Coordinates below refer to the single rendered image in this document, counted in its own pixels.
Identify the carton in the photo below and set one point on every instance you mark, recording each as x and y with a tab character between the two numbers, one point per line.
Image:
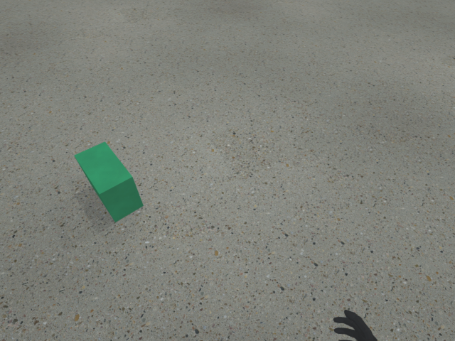
111	181

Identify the right robot hand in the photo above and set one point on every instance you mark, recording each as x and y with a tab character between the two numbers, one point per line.
361	331

